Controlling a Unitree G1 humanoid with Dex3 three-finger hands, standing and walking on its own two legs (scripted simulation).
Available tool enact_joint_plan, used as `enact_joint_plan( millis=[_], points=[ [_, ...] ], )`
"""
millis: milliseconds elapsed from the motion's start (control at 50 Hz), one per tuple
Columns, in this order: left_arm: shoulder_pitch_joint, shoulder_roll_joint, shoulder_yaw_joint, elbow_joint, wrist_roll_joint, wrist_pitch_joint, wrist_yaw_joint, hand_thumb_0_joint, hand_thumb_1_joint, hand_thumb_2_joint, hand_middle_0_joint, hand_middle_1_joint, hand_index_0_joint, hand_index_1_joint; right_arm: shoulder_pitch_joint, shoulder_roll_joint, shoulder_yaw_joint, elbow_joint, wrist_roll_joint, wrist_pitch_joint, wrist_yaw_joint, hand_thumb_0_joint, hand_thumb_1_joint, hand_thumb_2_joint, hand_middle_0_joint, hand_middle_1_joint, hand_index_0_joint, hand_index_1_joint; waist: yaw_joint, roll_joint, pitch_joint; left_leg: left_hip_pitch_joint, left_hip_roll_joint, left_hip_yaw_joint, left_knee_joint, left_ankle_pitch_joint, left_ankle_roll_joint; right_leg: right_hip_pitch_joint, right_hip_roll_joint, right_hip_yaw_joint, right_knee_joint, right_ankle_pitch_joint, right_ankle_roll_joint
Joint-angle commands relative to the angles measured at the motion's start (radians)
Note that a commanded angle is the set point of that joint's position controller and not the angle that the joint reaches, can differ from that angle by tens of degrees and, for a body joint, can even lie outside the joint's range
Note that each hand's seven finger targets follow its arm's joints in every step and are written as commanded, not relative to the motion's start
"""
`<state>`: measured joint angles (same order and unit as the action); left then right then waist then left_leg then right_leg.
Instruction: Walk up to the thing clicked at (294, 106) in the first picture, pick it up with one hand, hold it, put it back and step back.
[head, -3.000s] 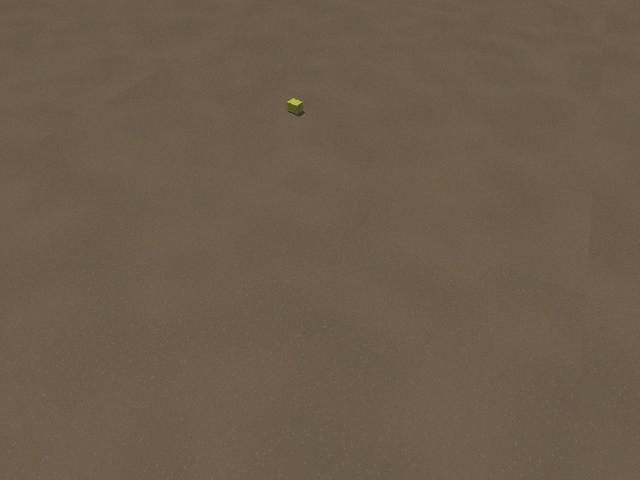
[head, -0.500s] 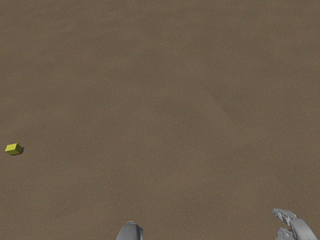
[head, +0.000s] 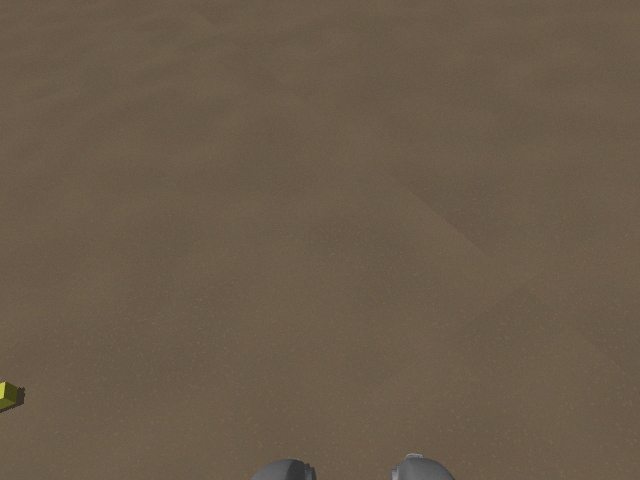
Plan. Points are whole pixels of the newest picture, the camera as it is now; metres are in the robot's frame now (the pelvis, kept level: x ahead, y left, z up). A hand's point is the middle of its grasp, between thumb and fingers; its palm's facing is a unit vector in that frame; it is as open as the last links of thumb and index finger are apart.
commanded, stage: walk up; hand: left
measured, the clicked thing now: out of the picture +0.54 +1.10 -0.70
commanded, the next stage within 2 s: none
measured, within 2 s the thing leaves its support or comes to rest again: neither
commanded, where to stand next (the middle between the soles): +0.09 +1.12 m, yaw -32 degrees
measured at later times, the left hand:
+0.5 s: hand out of the picture +0.19 +0.53 -0.11, palm faces -0.22 -0.81 -0.55, open 7.4 cm
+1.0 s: hand out of the picture +0.21 +0.81 -0.12, palm faces -0.20 -0.74 -0.64, open 7.4 cm
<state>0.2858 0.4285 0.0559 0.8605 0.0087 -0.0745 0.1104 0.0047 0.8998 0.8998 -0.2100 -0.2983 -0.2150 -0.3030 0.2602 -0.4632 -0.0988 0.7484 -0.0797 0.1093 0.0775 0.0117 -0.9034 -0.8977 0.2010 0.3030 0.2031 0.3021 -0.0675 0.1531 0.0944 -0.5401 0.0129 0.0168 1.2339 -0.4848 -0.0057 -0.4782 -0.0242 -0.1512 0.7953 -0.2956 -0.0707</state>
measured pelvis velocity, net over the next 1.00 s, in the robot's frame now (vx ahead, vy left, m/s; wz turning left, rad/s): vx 0.06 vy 0.49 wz -0.24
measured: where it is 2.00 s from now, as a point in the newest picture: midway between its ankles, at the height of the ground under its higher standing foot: outside the picture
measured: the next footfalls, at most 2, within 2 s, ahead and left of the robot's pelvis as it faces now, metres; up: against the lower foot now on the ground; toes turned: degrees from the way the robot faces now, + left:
left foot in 0.26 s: +0.11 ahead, +0.30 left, +0.00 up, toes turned -3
right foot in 0.56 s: +0.16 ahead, +0.17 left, +0.00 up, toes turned -16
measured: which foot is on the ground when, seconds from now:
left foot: up 0.00-0.24, down 0.26-0.56, up 0.58-0.86, down 0.88-1.00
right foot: down 0.00-0.28, up 0.30-0.54, down 0.56-0.90, up 0.92-1.00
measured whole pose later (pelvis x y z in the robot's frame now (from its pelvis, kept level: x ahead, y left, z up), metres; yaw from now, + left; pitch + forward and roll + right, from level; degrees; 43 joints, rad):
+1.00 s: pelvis +0.06 +0.49 -0.01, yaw -14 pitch -1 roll -1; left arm 0.28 0.50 0.09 0.91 0.01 -0.03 0.12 0.01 0.90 0.90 -0.21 -0.30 -0.21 -0.30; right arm 0.24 -0.47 -0.11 0.68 -0.09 0.07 0.07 0.01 -0.90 -0.90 0.20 0.30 0.20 0.30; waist -0.05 0.07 0.10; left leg -0.46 0.05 0.01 0.97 -0.49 0.00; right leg -0.69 -0.02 0.11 1.17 -0.51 -0.05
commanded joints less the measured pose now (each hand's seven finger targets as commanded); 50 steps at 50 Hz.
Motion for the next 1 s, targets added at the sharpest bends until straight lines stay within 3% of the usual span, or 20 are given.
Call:
enact_joint_plan(
  millis=[0,160,220,240,260,280,320,380,460,500,520,540,580,680,800,840,860,880,900,980],
  points=[
    [-0.007,0.359,0.112,-0.095,0.022,-0.015,0.024,0.000,0.900,0.900,-0.200,-0.300,-0.200,-0.300,-0.014,-0.228,-0.081,-0.108,0.000,-0.031,0.012,0.000,-0.900,-0.900,0.200,0.300,0.200,0.300,0.004,-0.235,-0.088,-0.140,0.117,-0.167,0.068,0.095,-0.003,0.075,-0.313,0.463,-0.442,-0.264,-0.147],
    [0.054,0.427,0.143,-0.095,0.047,-0.019,-0.003,0.000,0.900,0.900,-0.200,-0.300,-0.200,-0.300,-0.067,-0.200,-0.090,-0.132,0.005,-0.035,0.046,0.000,-0.900,-0.900,0.200,0.300,0.200,0.300,0.067,-0.324,-0.097,0.010,0.075,-0.024,-0.255,0.018,0.015,-0.028,-0.241,0.379,-0.333,-0.261,-0.152],
    [-0.017,0.385,0.117,-0.110,0.040,-0.011,-0.006,0.000,0.900,0.900,-0.200,-0.300,-0.200,-0.300,0.101,-0.215,-0.110,-0.089,0.000,-0.058,0.027,0.000,-0.900,-0.900,0.200,0.300,0.200,0.300,-0.047,-0.239,-0.162,0.277,0.037,-0.011,-0.508,0.042,0.035,-0.154,-0.192,0.312,-0.091,-0.153,-0.094],
    [-0.023,0.290,0.086,-0.110,0.033,-0.004,-0.002,0.000,0.900,0.900,-0.200,-0.300,-0.200,-0.300,0.198,-0.246,-0.122,-0.069,-0.019,-0.072,0.015,0.000,-0.900,-0.900,0.200,0.300,0.200,0.300,-0.121,-0.017,-0.161,0.393,0.050,-0.107,-0.736,-0.051,0.040,-0.279,-0.031,0.174,0.213,-0.157,-0.031],
    [-0.054,0.200,0.058,-0.132,0.013,-0.002,0.018,0.000,0.900,0.900,-0.200,-0.300,-0.200,-0.300,0.152,-0.382,-0.139,-0.102,-0.021,-0.084,-0.003,0.000,-0.900,-0.900,0.200,0.300,0.200,0.300,-0.124,0.292,-0.095,0.371,0.290,-0.510,-0.891,0.055,0.105,-0.532,0.157,0.117,0.418,-0.396,0.016],
    [-0.070,0.249,0.056,-0.113,0.008,-0.007,0.048,0.000,0.900,0.900,-0.200,-0.300,-0.200,-0.300,0.055,-0.410,-0.143,-0.113,-0.003,-0.088,-0.017,0.000,-0.900,-0.900,0.200,0.300,0.200,0.300,-0.071,0.268,-0.071,0.309,0.357,-0.653,-0.923,0.072,0.213,-0.507,0.047,0.250,0.464,-0.356,-0.016],
    [-0.010,0.278,0.063,-0.043,-0.016,-0.011,0.027,0.000,0.900,0.900,-0.200,-0.300,-0.200,-0.300,0.006,-0.250,-0.104,-0.151,-0.009,-0.088,-0.028,0.000,-0.900,-0.900,0.200,0.300,0.200,0.300,-0.046,0.004,-0.058,0.349,0.247,-0.367,-0.735,0.437,0.152,-0.444,0.016,0.230,0.409,-0.238,0.026],
    [0.104,0.275,0.064,0.003,-0.024,-0.003,0.009,0.000,0.900,0.900,-0.200,-0.300,-0.200,-0.300,-0.045,-0.210,-0.088,-0.177,-0.006,-0.091,-0.037,0.000,-0.900,-0.900,0.200,0.300,0.200,0.300,0.000,0.094,-0.139,0.376,0.215,-0.213,-0.637,0.779,0.195,-0.249,-0.009,0.118,0.328,-0.163,0.038],
    [0.156,0.242,0.064,-0.022,-0.025,0.013,0.005,0.000,0.900,0.900,-0.200,-0.300,-0.200,-0.300,-0.058,-0.184,-0.077,-0.220,-0.020,-0.072,-0.038,0.000,-0.900,-0.900,0.200,0.300,0.200,0.300,0.023,0.064,-0.121,0.261,0.202,-0.135,-0.634,0.704,0.167,-0.046,-0.025,0.084,0.123,-0.087,0.014],
    [0.300,0.239,0.077,0.006,-0.018,0.012,0.013,0.000,0.900,0.900,-0.200,-0.300,-0.200,-0.300,-0.138,-0.179,-0.072,-0.260,-0.013,-0.058,-0.032,0.000,-0.900,-0.900,0.200,0.300,0.200,0.300,0.126,-0.020,-0.149,0.083,0.140,-0.042,-0.483,0.664,0.093,0.273,-0.017,0.078,-0.157,0.110,-0.020],
    [0.368,0.296,0.101,0.009,0.001,0.008,0.024,0.000,0.900,0.900,-0.200,-0.300,-0.200,-0.300,-0.125,-0.141,-0.060,-0.273,-0.002,-0.061,-0.028,0.000,-0.900,-0.900,0.200,0.300,0.200,0.300,0.172,-0.104,-0.187,-0.032,0.084,0.020,-0.326,0.626,0.019,0.452,-0.047,0.150,-0.253,0.125,-0.051],
    [0.344,0.366,0.122,-0.029,0.021,0.004,0.031,0.000,0.900,0.900,-0.200,-0.300,-0.200,-0.300,-0.032,-0.088,-0.045,-0.272,0.008,-0.060,-0.026,0.000,-0.900,-0.900,0.200,0.300,0.200,0.300,0.159,-0.347,-0.225,-0.286,0.016,-0.001,-0.081,0.017,-0.036,0.610,-0.302,0.535,-0.296,0.084,-0.143],
    [0.147,0.387,0.115,-0.121,0.000,0.001,0.045,0.000,0.900,0.900,-0.200,-0.300,-0.200,-0.300,0.023,-0.213,-0.088,-0.247,-0.003,-0.025,-0.043,0.000,-0.900,-0.900,0.200,0.300,0.200,0.300,0.075,-0.145,-0.183,-0.257,0.053,-0.180,0.250,-0.095,-0.051,0.298,-0.563,0.883,-0.471,-0.198,-0.332],
    [-0.015,0.360,0.114,-0.134,0.033,-0.014,0.023,0.000,0.900,0.900,-0.200,-0.300,-0.200,-0.300,0.052,-0.212,-0.093,-0.169,-0.004,-0.023,0.008,0.000,-0.900,-0.900,0.200,0.300,0.200,0.300,0.004,-0.245,-0.085,-0.056,0.083,-0.143,0.122,0.079,0.014,-0.036,-0.265,0.407,-0.366,-0.254,-0.143],
    [0.041,0.421,0.140,-0.104,0.043,-0.008,0.001,0.000,0.900,0.900,-0.200,-0.300,-0.200,-0.300,0.025,-0.189,-0.086,-0.151,0.010,-0.022,0.022,0.000,-0.900,-0.900,0.200,0.300,0.200,0.300,0.062,-0.325,-0.115,0.075,0.049,0.013,-0.243,-0.047,0.029,-0.060,-0.233,0.366,-0.307,-0.226,-0.140],
    [-0.006,0.389,0.123,-0.111,0.036,0.001,-0.001,0.000,0.900,0.900,-0.200,-0.300,-0.200,-0.300,0.146,-0.193,-0.099,-0.108,0.009,-0.033,0.013,0.000,-0.900,-0.900,0.200,0.300,0.200,0.300,-0.013,-0.251,-0.149,0.264,0.013,0.044,-0.462,0.013,0.046,-0.161,-0.181,0.290,-0.164,-0.206,-0.084],
    [-0.032,0.319,0.099,-0.109,0.035,0.008,0.004,0.000,0.900,0.900,-0.200,-0.300,-0.200,-0.300,0.252,-0.220,-0.111,-0.081,-0.009,-0.043,0.005,0.000,-0.900,-0.900,0.200,0.300,0.200,0.300,-0.096,-0.080,-0.155,0.353,0.015,-0.033,-0.615,-0.004,0.048,-0.258,-0.070,0.203,0.106,-0.234,-0.029],
    [-0.047,0.206,0.070,-0.125,0.016,0.011,0.015,0.000,0.900,0.900,-0.200,-0.300,-0.200,-0.300,0.214,-0.355,-0.128,-0.113,-0.017,-0.052,-0.011,0.000,-0.900,-0.900,0.200,0.300,0.200,0.300,-0.103,0.280,-0.085,0.285,0.266,-0.479,-0.830,-0.021,0.134,-0.468,0.157,0.073,0.403,-0.400,0.027],
    [-0.110,0.257,0.071,-0.119,0.015,0.004,0.041,0.000,0.900,0.900,-0.200,-0.300,-0.200,-0.300,0.069,-0.400,-0.132,-0.134,0.007,-0.058,-0.025,0.000,-0.900,-0.900,0.200,0.300,0.200,0.300,-0.074,0.244,-0.028,0.161,0.342,-0.654,-0.913,-0.036,0.249,-0.445,0.079,0.210,0.457,-0.358,-0.003],
    [0.065,0.276,0.075,-0.005,-0.020,0.000,0.016,0.000,0.900,0.900,-0.200,-0.300,-0.200,-0.300,-0.054,-0.261,-0.093,-0.179,-0.001,-0.071,-0.046,0.000,-0.900,-0.900,0.200,0.300,0.200,0.300,0.009,0.088,-0.067,0.236,0.242,-0.334,-0.680,0.416,0.210,-0.295,0.014,0.146,0.425,-0.164,0.024]
  ],
)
